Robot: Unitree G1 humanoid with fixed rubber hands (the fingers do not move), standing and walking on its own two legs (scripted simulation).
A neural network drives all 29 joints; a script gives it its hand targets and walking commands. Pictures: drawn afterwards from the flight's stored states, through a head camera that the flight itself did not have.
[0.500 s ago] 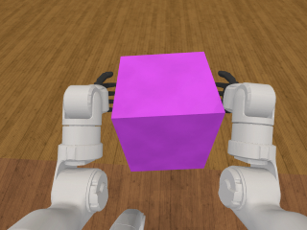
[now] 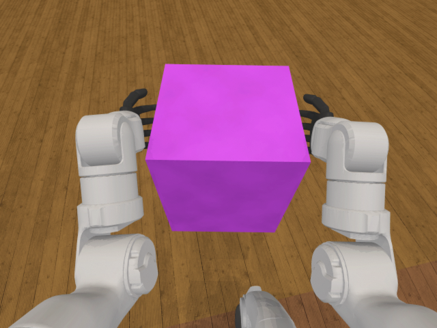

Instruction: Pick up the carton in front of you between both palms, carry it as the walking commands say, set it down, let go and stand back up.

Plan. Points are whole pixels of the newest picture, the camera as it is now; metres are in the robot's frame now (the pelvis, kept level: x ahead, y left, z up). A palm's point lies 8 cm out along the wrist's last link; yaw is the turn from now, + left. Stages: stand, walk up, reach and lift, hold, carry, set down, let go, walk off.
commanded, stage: carry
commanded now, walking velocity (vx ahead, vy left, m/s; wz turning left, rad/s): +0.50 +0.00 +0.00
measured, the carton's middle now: (225, 156) +0.40 -0.04 +0.09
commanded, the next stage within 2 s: none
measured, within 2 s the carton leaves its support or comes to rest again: neither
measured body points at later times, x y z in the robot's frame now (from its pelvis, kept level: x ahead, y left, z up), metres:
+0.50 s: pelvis +0.34 +0.01 +0.03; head +0.34 +0.02 +0.48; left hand +0.72 +0.18 +0.21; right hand +0.74 -0.12 +0.21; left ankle +0.44 +0.08 -0.69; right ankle +0.21 -0.10 -0.65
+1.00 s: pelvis +0.69 +0.00 +0.04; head +0.73 +0.00 +0.49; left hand +1.03 +0.18 +0.12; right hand +1.06 -0.13 +0.12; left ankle +0.51 +0.09 -0.59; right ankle +0.78 -0.06 -0.69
